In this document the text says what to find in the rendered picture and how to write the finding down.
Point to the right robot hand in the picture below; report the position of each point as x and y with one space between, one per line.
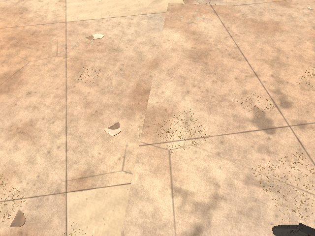
293 230

